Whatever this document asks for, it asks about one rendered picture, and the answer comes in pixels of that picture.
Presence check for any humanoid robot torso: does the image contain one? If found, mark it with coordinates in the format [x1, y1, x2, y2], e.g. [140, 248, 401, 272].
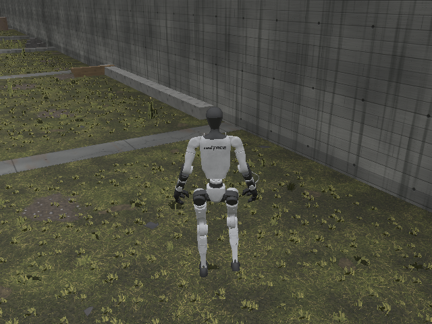
[199, 133, 231, 203]

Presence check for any robot left forearm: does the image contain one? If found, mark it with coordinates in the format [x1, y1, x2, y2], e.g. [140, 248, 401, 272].
[175, 164, 189, 192]

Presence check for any robot left upper arm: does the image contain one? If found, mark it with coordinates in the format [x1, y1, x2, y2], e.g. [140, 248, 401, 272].
[182, 136, 201, 174]

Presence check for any robot right upper arm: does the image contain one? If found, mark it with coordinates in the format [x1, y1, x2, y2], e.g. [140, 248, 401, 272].
[229, 136, 248, 173]

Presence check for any robot right hand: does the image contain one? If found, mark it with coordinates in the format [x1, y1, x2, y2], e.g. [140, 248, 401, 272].
[242, 188, 258, 203]

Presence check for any robot left hand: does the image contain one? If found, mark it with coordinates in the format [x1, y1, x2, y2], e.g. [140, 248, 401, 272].
[173, 189, 189, 205]

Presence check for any robot right forearm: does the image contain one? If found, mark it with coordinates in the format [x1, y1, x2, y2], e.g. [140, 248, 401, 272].
[242, 163, 256, 190]

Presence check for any robot left thigh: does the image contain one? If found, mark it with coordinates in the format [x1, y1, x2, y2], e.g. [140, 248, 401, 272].
[193, 188, 208, 236]

